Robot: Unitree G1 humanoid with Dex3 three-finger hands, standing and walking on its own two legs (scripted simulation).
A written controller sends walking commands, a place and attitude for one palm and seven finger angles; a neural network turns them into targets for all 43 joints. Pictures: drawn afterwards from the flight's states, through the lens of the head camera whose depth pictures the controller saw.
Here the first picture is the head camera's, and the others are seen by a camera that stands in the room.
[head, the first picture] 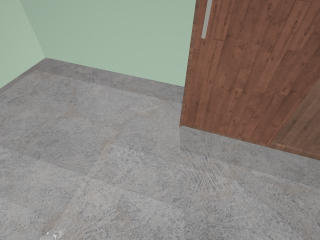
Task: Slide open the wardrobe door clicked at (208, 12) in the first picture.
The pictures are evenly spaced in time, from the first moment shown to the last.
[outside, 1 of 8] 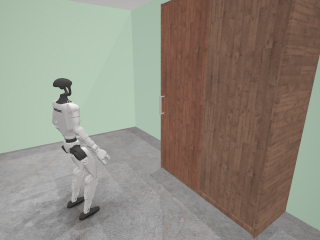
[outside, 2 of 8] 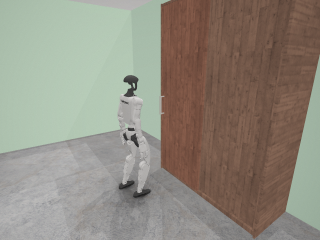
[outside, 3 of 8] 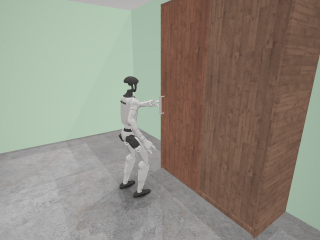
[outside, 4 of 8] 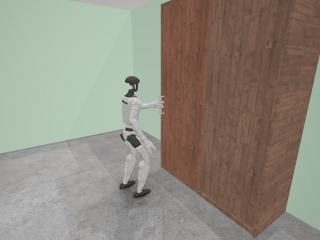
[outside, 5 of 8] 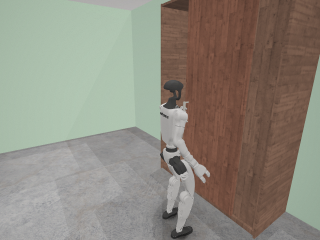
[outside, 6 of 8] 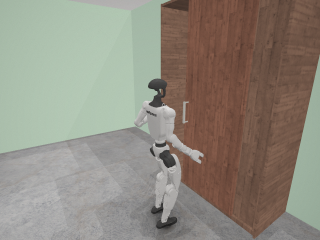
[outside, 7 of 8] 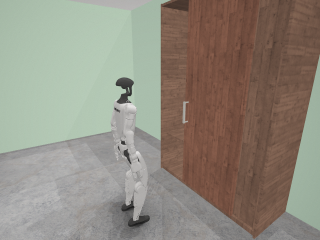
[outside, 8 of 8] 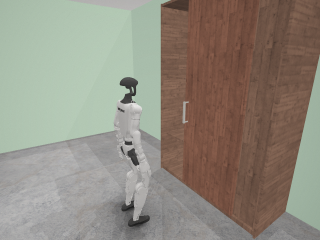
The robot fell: no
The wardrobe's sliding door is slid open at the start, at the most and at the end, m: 0.00 0.44 0.44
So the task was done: yes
